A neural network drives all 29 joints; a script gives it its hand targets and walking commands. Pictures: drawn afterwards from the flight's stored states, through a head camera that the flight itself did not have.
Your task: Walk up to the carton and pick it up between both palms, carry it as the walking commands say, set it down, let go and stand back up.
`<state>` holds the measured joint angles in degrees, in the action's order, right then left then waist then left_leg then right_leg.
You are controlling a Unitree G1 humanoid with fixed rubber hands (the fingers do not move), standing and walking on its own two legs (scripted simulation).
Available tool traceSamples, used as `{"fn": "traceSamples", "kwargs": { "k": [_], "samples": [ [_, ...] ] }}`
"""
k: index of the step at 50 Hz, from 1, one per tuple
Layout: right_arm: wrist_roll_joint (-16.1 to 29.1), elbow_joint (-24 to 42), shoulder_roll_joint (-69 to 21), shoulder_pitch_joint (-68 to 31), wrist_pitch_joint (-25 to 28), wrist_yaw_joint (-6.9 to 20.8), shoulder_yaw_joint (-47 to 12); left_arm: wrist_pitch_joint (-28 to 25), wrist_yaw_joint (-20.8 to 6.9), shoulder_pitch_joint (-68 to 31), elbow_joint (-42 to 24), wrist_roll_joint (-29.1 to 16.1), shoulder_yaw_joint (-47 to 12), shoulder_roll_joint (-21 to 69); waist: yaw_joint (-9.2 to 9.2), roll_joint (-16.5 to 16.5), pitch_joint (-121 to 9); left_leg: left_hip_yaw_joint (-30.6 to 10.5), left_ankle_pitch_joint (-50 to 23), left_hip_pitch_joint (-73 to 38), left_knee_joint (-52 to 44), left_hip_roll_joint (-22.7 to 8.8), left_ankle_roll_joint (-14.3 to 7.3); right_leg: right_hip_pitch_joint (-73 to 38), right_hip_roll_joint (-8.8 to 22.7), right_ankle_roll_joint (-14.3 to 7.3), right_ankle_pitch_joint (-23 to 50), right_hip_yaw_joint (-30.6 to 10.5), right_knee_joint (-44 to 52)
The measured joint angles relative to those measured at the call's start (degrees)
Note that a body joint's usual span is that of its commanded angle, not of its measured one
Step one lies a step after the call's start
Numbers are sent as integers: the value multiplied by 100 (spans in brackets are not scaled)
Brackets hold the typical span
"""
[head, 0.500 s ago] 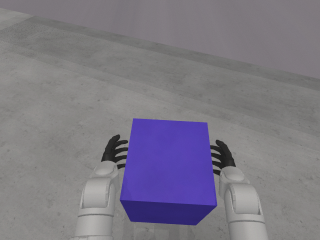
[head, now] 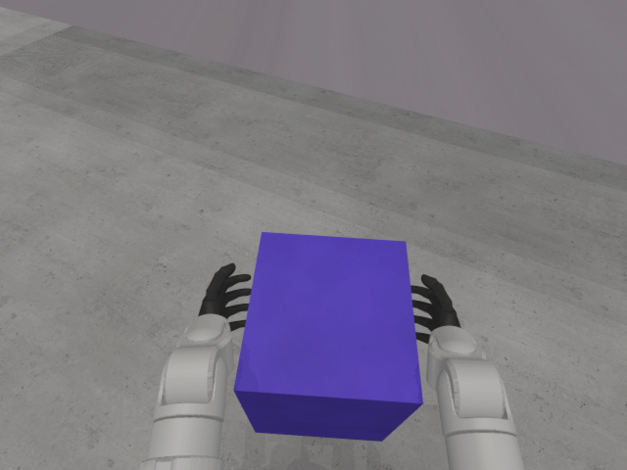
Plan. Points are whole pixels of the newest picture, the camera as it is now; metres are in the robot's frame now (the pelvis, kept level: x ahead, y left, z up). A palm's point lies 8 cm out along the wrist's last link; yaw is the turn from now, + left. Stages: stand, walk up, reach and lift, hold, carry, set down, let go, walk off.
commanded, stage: carry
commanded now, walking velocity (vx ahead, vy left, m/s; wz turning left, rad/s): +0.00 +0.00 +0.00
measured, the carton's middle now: (325, 343) +0.31 +0.00 -0.06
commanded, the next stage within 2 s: none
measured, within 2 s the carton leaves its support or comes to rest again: neither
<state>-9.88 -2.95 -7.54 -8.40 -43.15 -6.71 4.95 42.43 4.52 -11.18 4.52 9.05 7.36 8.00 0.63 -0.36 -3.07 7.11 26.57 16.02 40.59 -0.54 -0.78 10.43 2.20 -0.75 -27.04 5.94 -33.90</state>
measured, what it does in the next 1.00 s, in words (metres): walks ahead: right foot, then left foot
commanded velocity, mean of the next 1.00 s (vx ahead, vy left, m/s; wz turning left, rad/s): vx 0.00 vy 0.00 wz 0.00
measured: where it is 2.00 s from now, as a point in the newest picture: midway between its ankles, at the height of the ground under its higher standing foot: (309, 427)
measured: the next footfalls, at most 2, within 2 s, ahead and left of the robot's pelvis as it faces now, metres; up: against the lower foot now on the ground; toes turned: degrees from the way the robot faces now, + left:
right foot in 0.26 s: +0.09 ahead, -0.08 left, +0.00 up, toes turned -9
left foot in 0.48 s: +0.16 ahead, +0.12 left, +0.00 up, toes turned +6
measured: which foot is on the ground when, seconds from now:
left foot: down 0.00-0.30, up 0.32-0.46, down 0.48-0.74, up 0.76-0.82, down 0.84-1.00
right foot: down 0.00-0.12, up 0.14-0.24, down 0.26-0.84, up 0.86-1.00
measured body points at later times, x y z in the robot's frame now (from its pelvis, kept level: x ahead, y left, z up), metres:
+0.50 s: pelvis +0.15 +0.01 +0.00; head +0.17 +0.03 +0.45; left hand +0.44 +0.16 +0.01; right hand +0.45 -0.13 +0.03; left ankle +0.12 +0.12 -0.73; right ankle +0.05 -0.08 -0.72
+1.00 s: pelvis +0.29 +0.03 +0.00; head +0.32 +0.04 +0.45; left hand +0.58 +0.19 +0.01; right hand +0.59 -0.10 +0.02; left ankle +0.24 +0.11 -0.72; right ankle +0.23 -0.08 -0.70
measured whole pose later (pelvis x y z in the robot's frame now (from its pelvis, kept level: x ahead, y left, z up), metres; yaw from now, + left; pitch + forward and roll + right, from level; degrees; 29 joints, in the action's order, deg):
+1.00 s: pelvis +0.29 +0.03 +0.00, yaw +1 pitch +3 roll +1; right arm -10.7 -6.2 -8.1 -11.4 -42.5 -6.3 4.8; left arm 43.0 6.7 -9.1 3.2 8.0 7.2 7.6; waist 0.0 2.8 0.6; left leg 9.6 21.8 14.0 32.9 0.7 -3.5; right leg 18.9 1.6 -0.7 -27.7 1.6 -45.7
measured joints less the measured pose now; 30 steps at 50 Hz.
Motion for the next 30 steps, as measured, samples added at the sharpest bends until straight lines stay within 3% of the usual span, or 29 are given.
{"fn": "traceSamples", "kwargs": {
  "k": [5, 6, 9, 11, 13, 15, 18, 21, 24, 27, 30],
  "samples": [
    [1, -83, -10, -63, -62, 28, -18, -49, 12, 168, -14, 64, -43, -26, -18, 447, -278, 149, -63, -298, -435, -13, 29, -92, 139, 45, -272, -34, -552],
    [-11, -179, -19, -122, -100, 46, -30, -26, 43, 254, -23, 68, -44, -39, -3, 443, -322, 166, -3, -385, -470, -40, 14, 60, 135, 58, 125, -50, -946],
    [-57, -395, -39, -236, -117, 107, -59, 122, 112, 406, -66, 27, -82, -57, 11, 153, -265, 176, 249, -692, -464, -255, 25, 460, -80, 50, -288, -37, -1676],
    [-67, -435, -40, -251, -119, 93, -64, 191, 112, 364, -62, 16, -51, -55, -13, 95, -132, 218, 309, -907, -555, -254, 53, 680, -126, -1, -265, 22, -1313],
    [-60, -334, -30, -198, -107, 79, -36, 199, 95, 279, -35, -12, -50, -42, 16, 78, 33, 188, 349, -982, -450, -209, 64, 720, -132, -130, 393, 171, -650],
    [-70, -302, -8, -48, -54, 83, 46, 156, 115, 203, 174, 19, -166, -30, 77, -81, 69, 48, 179, -679, 265, -320, 103, 528, -146, -211, 270, 380, -513],
    [-51, -406, 4, 35, -24, 24, 45, 160, 62, 112, 400, 96, -139, -19, -30, 46, 70, -213, 653, -185, 1164, -113, 87, 309, -50, -184, 125, 377, -351],
    [5, -281, -12, -77, -41, -17, 3, 100, 49, 147, 200, 41, -66, -22, -56, 144, 172, -286, 561, 137, 721, -75, 58, 83, -47, -139, 155, 343, -60],
    [-14, -143, -37, -252, 31, 42, 48, 12, 105, 113, -54, -10, -56, -19, -85, 191, 290, -219, -769, 164, -420, -146, 24, -54, -77, -77, 97, 347, -63],
    [-33, -194, -36, -217, 77, 71, -28, 42, 172, 255, -212, -70, -81, -39, -149, 395, 128, -30, -503, -59, -504, -77, -45, 42, 45, 16, 194, 178, -451],
    [-98, -242, -23, -136, 72, 139, -24, 152, 187, 283, -223, -45, -148, -43, -136, 284, -72, -16, -211, -219, -527, -127, -58, -66, -19, 57, 262, 156, -405]
  ]
}}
